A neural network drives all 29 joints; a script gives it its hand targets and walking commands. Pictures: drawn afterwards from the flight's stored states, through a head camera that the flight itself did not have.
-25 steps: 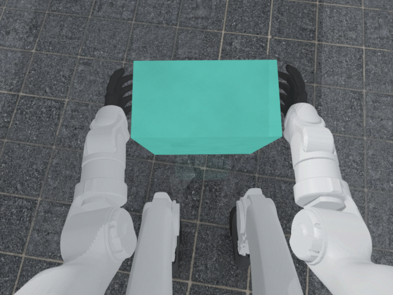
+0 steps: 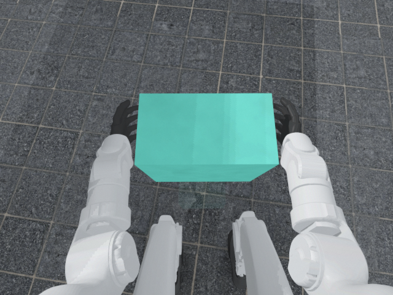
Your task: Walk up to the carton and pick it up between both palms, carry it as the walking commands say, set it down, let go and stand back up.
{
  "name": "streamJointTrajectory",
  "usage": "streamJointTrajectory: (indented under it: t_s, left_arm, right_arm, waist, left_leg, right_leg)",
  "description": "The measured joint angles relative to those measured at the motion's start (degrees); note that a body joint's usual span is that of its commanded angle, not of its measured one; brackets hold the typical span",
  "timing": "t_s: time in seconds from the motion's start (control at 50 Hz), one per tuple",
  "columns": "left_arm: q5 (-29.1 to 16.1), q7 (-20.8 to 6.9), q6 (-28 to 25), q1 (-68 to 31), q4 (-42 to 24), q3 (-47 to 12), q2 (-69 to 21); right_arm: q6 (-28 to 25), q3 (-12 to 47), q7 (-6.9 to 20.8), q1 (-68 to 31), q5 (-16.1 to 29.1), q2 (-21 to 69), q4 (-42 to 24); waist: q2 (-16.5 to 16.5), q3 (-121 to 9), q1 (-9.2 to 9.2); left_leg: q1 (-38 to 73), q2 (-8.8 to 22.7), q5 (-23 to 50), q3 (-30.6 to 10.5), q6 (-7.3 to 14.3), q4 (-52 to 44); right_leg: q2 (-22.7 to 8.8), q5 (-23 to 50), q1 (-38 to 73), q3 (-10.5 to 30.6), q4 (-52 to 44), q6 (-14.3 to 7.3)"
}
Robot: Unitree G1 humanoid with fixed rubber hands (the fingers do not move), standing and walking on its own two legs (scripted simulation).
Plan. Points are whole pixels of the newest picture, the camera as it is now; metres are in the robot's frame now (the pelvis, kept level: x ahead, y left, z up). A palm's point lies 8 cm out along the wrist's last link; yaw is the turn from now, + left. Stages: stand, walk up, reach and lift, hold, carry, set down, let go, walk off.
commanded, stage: reach and lift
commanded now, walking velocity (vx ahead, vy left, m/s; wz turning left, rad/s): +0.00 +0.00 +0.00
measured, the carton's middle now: (204, 145) +0.43 +0.01 -0.12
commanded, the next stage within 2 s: none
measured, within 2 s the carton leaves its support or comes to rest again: neither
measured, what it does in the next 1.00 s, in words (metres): rises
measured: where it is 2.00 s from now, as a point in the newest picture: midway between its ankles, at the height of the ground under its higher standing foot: (206, 272)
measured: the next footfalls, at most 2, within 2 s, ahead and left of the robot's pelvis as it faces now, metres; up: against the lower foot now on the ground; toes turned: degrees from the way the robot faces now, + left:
none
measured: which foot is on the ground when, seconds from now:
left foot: down 0.00-1.00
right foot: down 0.00-1.00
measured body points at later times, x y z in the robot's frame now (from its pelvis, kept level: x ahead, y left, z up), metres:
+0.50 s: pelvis +0.03 +0.00 +0.07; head +0.18 +0.00 +0.49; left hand +0.42 +0.18 +0.02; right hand +0.41 -0.17 +0.02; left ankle +0.07 +0.13 -0.55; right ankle +0.09 -0.12 -0.55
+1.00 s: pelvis +0.04 +0.00 +0.14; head +0.16 +0.00 +0.57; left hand +0.40 +0.18 +0.09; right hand +0.39 -0.17 +0.09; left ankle +0.07 +0.13 -0.55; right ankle +0.09 -0.12 -0.55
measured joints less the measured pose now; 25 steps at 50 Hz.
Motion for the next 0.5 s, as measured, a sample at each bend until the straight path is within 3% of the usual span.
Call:
streamJointTrajectory:
  t_s: [0.5]
  left_arm:
    - [1.1,-1.0,-0.5,9.7,-3.7,-0.5,-3.2]
  right_arm:
    - [-0.3,0.9,1.1,10.3,-1.7,2.7,-4.3]
  waist:
    - [0.4,0.6,0.23]
  left_leg:
    - [18.9,0.1,3.1,0.2,0.4,-16.0]
  right_leg:
    - [-0.1,2.8,19.0,0.3,-15.7,0.0]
